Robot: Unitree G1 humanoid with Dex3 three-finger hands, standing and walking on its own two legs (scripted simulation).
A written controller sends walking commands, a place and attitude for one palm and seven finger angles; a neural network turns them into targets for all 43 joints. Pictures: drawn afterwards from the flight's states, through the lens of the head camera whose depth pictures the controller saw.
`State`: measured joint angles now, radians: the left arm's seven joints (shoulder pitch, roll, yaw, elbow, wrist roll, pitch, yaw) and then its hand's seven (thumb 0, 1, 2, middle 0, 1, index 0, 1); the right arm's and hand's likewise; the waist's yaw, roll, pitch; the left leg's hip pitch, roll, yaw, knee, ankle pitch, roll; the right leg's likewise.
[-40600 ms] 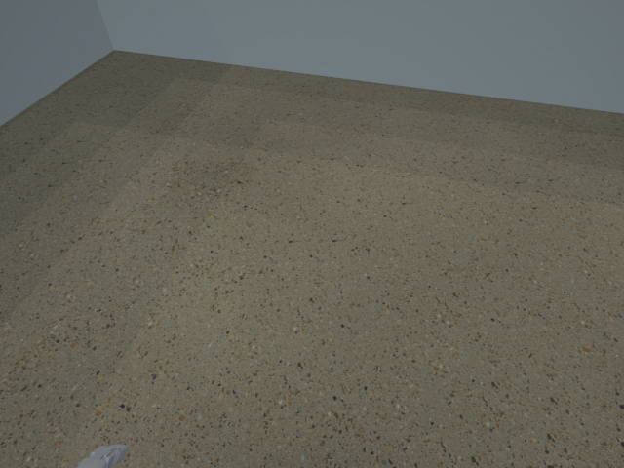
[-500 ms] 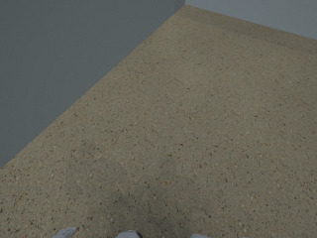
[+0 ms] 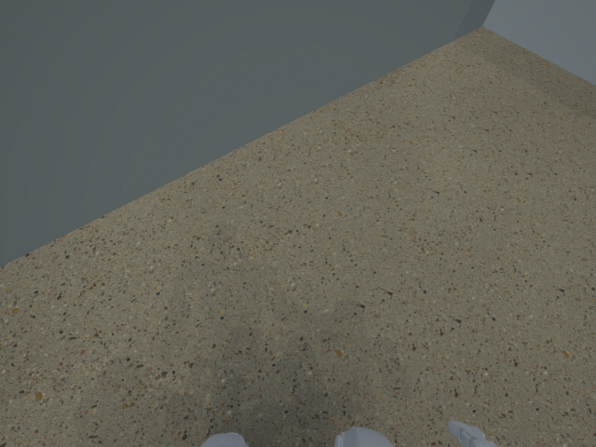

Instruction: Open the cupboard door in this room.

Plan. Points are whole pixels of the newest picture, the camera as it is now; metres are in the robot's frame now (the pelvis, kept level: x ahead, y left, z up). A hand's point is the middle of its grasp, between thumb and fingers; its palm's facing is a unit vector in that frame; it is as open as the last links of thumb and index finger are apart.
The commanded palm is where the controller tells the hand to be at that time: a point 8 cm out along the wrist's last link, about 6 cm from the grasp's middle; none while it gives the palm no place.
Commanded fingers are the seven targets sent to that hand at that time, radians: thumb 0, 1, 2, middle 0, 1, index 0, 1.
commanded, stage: turn to face it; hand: left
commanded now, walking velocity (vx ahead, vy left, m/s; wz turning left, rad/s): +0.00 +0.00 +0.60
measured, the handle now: out of the picture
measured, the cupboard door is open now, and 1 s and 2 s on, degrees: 51 51 51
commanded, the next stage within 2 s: none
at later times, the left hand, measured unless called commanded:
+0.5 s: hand out of the picture +0.02 +0.17 -0.16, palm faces +0.31 -0.92 -0.23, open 7.4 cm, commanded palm none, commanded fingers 0.00 0.90 0.90 -0.20 -0.30 -0.20 -0.30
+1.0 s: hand out of the picture +0.01 +0.16 -0.13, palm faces +0.56 -0.77 -0.31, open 7.4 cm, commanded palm none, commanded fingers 0.00 0.90 0.90 -0.20 -0.30 -0.20 -0.30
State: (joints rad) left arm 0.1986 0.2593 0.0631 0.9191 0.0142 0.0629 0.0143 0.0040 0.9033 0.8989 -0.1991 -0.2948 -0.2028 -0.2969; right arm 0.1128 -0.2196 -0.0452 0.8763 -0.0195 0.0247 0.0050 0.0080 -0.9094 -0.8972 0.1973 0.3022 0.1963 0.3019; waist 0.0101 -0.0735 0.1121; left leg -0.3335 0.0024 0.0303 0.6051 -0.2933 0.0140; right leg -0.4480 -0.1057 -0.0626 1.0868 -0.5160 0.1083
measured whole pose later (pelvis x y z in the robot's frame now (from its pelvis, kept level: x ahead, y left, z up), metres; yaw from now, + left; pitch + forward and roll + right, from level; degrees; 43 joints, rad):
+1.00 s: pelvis +0.04 -0.08 +0.01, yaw +36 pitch +0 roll +1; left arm 0.16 0.22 0.04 0.85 0.02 0.02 0.02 0.00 0.90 0.90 -0.20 -0.29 -0.20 -0.30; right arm 0.17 -0.26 -0.09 0.93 -0.02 0.08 0.01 0.01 -0.91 -0.90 0.20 0.30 0.20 0.30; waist -0.02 0.03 0.09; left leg -0.48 -0.03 -0.05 1.03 -0.46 -0.05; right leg -0.26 -0.06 -0.09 0.57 -0.31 -0.01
